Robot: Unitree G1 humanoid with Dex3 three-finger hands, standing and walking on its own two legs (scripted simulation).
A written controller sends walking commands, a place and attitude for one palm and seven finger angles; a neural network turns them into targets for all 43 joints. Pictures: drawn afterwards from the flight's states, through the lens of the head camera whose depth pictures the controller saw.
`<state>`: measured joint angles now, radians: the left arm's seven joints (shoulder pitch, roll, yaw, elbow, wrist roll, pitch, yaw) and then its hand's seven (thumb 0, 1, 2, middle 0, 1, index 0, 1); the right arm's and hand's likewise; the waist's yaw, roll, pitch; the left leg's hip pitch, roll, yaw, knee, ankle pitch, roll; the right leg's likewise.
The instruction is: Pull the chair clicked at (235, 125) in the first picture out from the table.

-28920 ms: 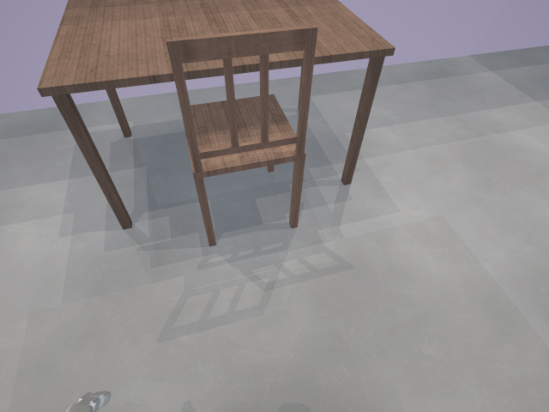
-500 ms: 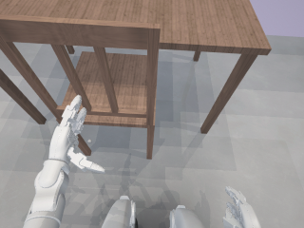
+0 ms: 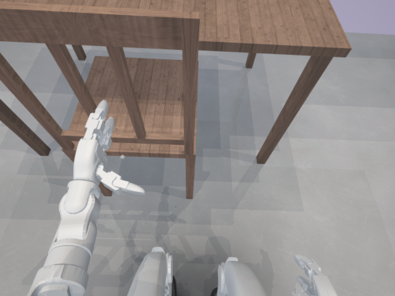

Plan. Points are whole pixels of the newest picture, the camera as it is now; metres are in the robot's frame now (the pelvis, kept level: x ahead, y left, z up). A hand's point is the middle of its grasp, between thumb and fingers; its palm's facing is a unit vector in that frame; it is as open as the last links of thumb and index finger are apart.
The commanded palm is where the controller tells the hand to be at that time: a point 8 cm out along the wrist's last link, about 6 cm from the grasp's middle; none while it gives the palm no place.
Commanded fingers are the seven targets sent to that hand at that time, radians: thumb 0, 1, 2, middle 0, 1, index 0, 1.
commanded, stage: aim the fingers beside a spindle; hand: left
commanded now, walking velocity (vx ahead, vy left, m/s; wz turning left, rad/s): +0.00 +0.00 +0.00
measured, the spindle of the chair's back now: (85, 98) +0.53 +0.27 +0.03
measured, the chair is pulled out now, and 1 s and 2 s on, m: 0.00 0.00 0.00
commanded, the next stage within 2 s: none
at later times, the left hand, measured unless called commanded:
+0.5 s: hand (125, 155) +0.38 +0.15 +0.03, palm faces -0.03 -1.00 -0.04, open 17.0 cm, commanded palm +0.36 +0.20 +0.02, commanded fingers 0.00 -0.50 0.30 -0.06 -0.08 -0.06 -0.08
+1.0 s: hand (128, 157) +0.38 +0.15 +0.02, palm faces -0.03 -1.00 -0.03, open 16.9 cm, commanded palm +0.36 +0.20 +0.03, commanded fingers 0.00 -0.50 0.30 -0.06 -0.08 -0.06 -0.08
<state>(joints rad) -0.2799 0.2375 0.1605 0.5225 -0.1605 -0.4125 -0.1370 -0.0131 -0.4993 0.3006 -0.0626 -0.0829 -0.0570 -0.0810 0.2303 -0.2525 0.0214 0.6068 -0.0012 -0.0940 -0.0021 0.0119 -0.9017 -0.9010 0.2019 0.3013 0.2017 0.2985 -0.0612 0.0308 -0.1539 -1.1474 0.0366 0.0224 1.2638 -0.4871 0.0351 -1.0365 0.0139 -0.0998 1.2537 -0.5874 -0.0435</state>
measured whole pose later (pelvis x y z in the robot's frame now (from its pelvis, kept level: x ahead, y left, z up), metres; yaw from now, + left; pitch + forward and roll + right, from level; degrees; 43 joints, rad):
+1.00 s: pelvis +0.00 +0.01 +0.00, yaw -1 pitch +22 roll -3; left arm -0.31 0.21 0.15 0.56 -0.14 -0.44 -0.11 -0.01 -0.50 0.30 -0.06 -0.08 -0.06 -0.08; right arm 0.23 -0.24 0.02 0.59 -0.01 -0.05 0.01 0.01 -0.90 -0.90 0.20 0.30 0.20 0.30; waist -0.07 0.03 -0.15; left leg -1.18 0.04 0.03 1.29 -0.49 0.05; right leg -1.07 0.01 -0.09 1.27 -0.59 -0.03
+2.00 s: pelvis +0.00 +0.00 +0.00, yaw +0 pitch +22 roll -3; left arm -0.29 0.22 0.13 0.57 -0.16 -0.43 -0.12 -0.01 -0.50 0.30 -0.06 -0.08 -0.05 -0.08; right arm 0.25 -0.26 0.02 0.60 0.00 -0.03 0.01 0.01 -0.90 -0.90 0.20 0.30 0.20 0.30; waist -0.06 0.04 -0.15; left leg -1.16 0.04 0.02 1.27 -0.49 0.04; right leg -1.05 0.02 -0.09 1.25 -0.59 -0.04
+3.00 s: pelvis +0.00 +0.00 -0.01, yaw +0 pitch +22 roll -3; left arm -0.32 0.23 0.15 0.58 -0.14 -0.44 -0.10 -0.01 -0.50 0.30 -0.06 -0.08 -0.06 -0.08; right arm 0.23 -0.25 0.02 0.59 0.00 -0.04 0.01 0.01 -0.90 -0.90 0.20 0.30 0.20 0.30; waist -0.07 0.04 -0.16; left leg -1.18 0.04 0.02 1.29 -0.49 0.04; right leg -1.07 0.02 -0.09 1.27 -0.59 -0.04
